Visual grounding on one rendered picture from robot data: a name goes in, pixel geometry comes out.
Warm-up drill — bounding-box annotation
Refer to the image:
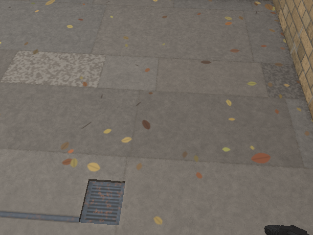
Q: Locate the robot right hand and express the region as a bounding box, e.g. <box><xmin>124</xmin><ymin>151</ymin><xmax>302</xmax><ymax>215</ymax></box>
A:
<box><xmin>264</xmin><ymin>224</ymin><xmax>309</xmax><ymax>235</ymax></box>

